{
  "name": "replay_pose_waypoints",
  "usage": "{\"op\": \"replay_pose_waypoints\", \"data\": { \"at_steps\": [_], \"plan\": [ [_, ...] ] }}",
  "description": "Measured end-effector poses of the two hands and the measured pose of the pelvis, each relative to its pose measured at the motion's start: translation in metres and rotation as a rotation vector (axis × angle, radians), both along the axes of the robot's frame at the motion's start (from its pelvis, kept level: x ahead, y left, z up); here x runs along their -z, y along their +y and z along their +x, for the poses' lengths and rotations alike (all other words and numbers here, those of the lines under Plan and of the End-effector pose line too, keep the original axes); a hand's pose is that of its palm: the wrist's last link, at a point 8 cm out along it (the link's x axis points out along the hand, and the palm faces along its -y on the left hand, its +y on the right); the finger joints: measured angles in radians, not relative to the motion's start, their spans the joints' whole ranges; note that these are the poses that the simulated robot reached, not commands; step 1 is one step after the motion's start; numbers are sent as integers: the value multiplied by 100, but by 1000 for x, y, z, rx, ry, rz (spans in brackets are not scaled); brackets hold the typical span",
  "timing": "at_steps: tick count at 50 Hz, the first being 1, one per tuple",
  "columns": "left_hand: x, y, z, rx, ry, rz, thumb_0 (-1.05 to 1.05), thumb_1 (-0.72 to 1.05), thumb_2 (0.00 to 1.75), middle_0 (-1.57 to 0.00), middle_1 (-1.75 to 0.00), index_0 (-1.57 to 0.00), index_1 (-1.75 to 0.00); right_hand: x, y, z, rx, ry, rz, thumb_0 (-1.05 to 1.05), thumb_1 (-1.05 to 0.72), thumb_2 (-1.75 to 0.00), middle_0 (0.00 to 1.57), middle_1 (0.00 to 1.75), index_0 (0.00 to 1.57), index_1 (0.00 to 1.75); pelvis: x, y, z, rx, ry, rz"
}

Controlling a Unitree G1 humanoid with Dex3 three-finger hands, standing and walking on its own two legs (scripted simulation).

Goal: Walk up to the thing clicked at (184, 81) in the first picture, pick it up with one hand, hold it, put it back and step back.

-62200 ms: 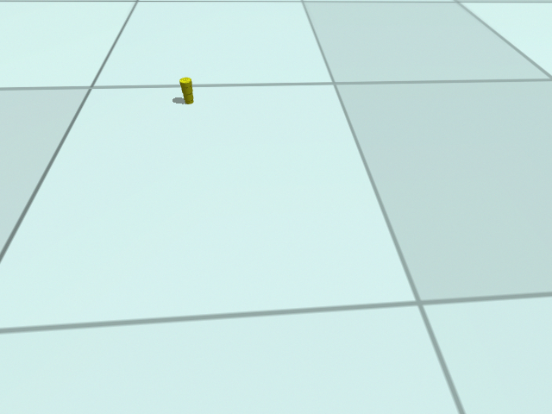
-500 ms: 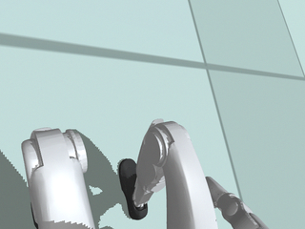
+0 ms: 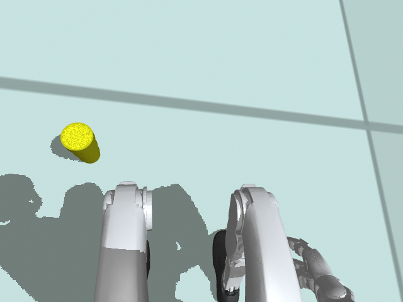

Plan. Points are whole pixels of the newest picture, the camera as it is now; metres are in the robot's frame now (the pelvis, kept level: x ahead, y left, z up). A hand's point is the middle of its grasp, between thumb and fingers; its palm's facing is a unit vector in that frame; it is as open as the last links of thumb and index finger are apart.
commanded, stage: home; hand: left
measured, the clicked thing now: (84, 146) +0.45 +0.31 -0.29
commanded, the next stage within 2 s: none
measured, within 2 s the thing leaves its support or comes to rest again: neither
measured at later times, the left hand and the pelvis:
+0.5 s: hand out of the picture +0.26 +0.29 +0.14, palm faces +0.31 -0.85 -0.43, open 17.5 cm; pelvis +0.06 -0.02 +0.24, yaw +6 degrees
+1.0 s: hand out of the picture +0.24 +0.20 +0.30, palm faces +0.24 -0.93 -0.30, open 17.3 cm; pelvis +0.10 +0.00 +0.34, yaw +7 degrees
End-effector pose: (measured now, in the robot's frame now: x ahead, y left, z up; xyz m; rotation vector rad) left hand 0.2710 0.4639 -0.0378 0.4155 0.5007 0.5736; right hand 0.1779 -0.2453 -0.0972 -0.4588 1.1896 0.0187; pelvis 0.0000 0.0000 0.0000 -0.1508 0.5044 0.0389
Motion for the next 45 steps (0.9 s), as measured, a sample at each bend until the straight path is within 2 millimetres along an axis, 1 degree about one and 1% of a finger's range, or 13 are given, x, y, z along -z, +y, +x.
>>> {"op": "replay_pose_waypoints", "data": {
  "at_steps": [3,7,11,17,21,25,30,34,37,42,45],
  "plan": [
    [-18,-22,-11,18,63,-6,-1,-51,7,-6,-6,-6,-6,-14,1,3,28,-4,30,0,-91,-90,20,30,21,30,-23,-3,1,-4,24,16],
    [-48,-56,-22,41,121,-36,-1,-53,6,-6,-5,-6,-6,-47,5,14,54,-34,54,1,-91,-90,20,30,21,30,-61,-8,6,-13,42,35],
    [-89,-82,-28,32,141,-68,-1,-54,5,-6,-5,-6,-6,-90,6,30,71,-88,60,1,-91,-90,20,30,21,30,-104,-13,15,-25,39,52],
    [-148,-104,-35,-19,191,-112,-1,-55,5,-6,-5,-6,-5,-161,4,60,89,-206,61,1,-90,-90,20,30,21,30,-164,-17,33,-42,3,72],
    [-180,-123,-39,-28,232,-150,-1,-56,5,-6,-5,-6,-5,-207,2,75,94,-284,57,1,-90,-90,20,30,21,30,-201,-17,45,-54,-37,83],
    [-210,-144,-42,-24,257,-197,-1,-55,5,-6,-5,-5,-5,-249,1,82,98,-334,48,1,-90,-90,20,30,21,30,-235,-17,56,-64,-83,92],
    [-249,-168,-43,-10,263,-243,-1,-54,5,-6,-5,-6,-6,-294,3,82,114,-372,39,1,-91,-90,20,30,21,30,-274,-15,69,-78,-148,101],
    [-282,-185,-43,17,254,-265,-1,-53,6,-6,-5,-6,-6,-324,7,80,132,-399,39,1,-90,-90,20,30,21,30,-300,-13,80,-86,-204,107],
    [-306,-196,-44,44,239,-272,-1,-52,7,-6,-5,-6,-6,-341,11,78,149,-424,45,1,-90,-90,20,30,21,30,-316,-10,87,-91,-244,112],
    [-342,-212,-45,93,193,-280,-1,-51,7,-6,-6,-6,-6,-362,19,79,163,-478,67,1,-90,-90,20,30,21,30,-334,-5,95,-93,-299,119],
    [-356,-219,-47,116,167,-284,-1,-51,7,-6,-6,-6,-6,-370,24,83,161,-512,87,1,-90,-90,20,30,21,30,-339,-4,97,-93,-324,123]
  ]
}}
